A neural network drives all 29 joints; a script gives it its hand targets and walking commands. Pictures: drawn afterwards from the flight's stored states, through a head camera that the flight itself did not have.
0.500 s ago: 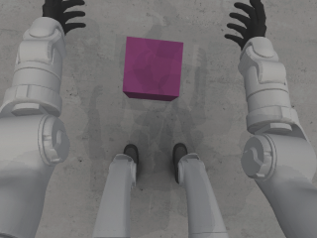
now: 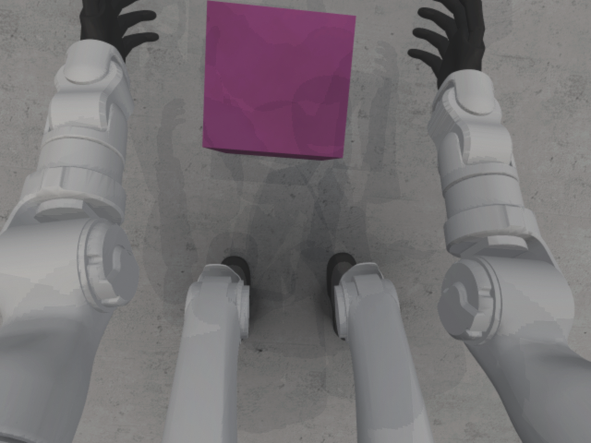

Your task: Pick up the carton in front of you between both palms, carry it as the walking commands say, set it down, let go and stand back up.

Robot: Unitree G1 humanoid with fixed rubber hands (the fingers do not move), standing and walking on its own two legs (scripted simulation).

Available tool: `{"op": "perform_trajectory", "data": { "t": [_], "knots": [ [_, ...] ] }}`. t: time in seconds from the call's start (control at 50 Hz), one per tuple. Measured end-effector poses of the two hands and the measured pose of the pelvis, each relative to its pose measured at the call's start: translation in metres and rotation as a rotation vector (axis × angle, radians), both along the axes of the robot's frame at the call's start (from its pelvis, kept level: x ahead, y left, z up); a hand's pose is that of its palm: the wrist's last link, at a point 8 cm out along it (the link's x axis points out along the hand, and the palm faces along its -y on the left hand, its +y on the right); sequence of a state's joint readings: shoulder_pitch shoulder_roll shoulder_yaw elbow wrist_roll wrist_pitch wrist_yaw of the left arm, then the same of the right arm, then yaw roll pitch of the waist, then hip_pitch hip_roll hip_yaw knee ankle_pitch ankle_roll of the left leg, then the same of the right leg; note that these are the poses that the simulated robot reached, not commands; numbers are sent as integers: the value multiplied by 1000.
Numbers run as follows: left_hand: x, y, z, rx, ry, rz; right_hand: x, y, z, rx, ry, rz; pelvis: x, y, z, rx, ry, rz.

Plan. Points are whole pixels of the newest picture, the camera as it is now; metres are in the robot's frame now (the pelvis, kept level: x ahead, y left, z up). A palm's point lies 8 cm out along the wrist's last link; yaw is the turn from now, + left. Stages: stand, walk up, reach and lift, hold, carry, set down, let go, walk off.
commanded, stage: reach and lift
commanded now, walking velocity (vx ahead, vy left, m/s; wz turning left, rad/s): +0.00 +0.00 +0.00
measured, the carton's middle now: (277, 98) +0.53 +0.03 -0.42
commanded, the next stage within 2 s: none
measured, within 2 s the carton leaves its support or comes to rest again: leaves its support in 1.38 s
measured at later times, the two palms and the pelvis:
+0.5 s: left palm (168, 95) +0.52 +0.21 -0.36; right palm (392, 108) +0.51 -0.16 -0.35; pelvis -0.05 +0.00 -0.16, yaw -1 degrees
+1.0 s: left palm (183, 89) +0.52 +0.18 -0.35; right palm (376, 103) +0.51 -0.13 -0.35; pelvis -0.05 +0.00 -0.17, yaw +0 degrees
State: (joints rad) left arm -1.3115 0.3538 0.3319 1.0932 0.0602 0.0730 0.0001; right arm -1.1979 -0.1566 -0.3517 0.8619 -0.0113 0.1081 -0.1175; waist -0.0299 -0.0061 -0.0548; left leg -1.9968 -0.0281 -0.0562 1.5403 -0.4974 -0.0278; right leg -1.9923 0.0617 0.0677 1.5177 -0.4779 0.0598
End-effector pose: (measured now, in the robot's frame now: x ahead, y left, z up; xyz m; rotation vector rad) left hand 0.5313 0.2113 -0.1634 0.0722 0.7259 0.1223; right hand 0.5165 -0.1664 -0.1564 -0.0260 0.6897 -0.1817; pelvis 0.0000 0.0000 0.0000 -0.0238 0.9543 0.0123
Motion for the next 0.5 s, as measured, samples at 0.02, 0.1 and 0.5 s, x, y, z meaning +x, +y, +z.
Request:
{"op": "perform_trajectory", "data": {
  "t": [0.02, 0.1, 0.5],
  "knots": [
    [-2, 3, -10, 5, -4, 4, -1, 1, -11, -1, 3, 2, -3, 0, -10, 1, -5, 1],
    [-6, 11, -48, 10, -24, 6, -5, 2, -52, -14, -3, 1, -18, -1, -49, -2, -46, 8],
    [-16, -6, -201, -4, 56, -22, -11, 7, -198, -8, 85, 17, -46, 5, -162, -16, -285, 7]
  ]
}}
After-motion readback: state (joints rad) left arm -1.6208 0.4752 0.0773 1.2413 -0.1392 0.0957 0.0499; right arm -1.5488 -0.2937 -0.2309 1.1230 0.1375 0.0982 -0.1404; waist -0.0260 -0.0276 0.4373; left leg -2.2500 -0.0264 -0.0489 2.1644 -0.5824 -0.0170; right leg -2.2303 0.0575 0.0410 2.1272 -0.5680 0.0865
